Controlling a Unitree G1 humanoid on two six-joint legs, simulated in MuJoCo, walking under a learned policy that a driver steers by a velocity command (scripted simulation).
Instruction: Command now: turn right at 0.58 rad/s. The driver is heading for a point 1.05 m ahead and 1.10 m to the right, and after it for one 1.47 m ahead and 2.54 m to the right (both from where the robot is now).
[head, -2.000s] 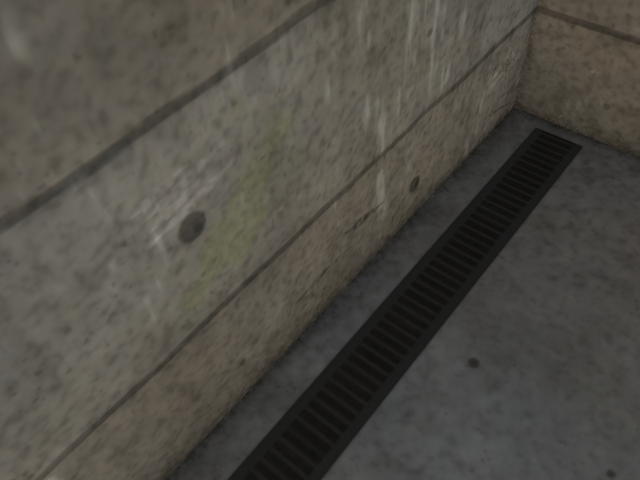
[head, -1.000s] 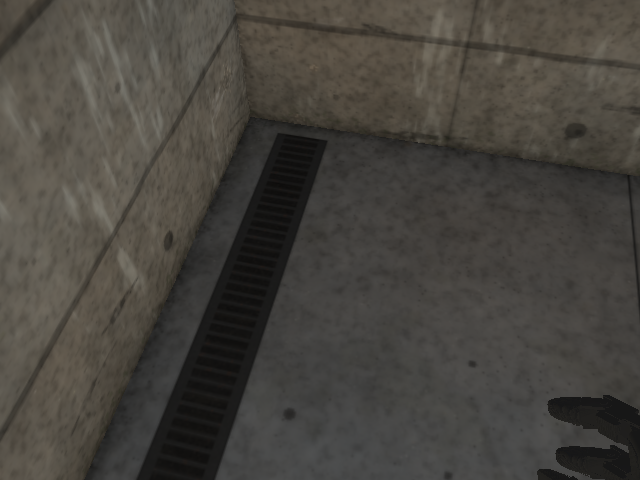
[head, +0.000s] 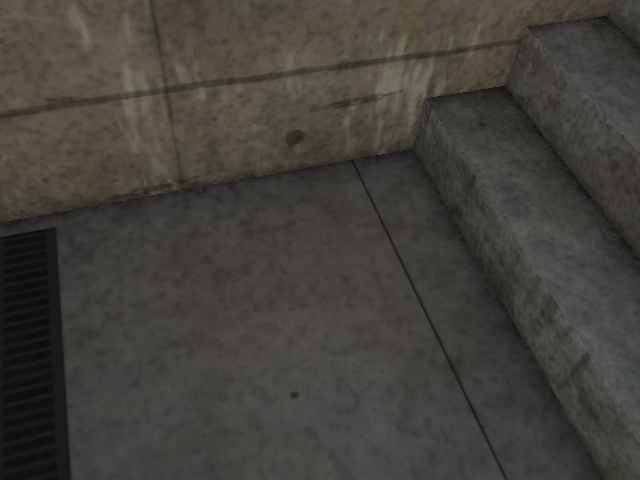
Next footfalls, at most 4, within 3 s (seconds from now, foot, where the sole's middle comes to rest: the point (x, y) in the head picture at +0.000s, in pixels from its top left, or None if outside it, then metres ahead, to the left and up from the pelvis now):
0.28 right None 0.04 -0.15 -0.78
0.72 left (351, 477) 0.47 -0.09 -0.78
1.16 right None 0.43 -0.35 -0.78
1.62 left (398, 429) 0.57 -0.19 -0.78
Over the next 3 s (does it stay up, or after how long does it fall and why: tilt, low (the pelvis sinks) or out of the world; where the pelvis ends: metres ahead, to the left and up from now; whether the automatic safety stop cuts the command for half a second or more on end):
stays up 0.63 -0.38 0.00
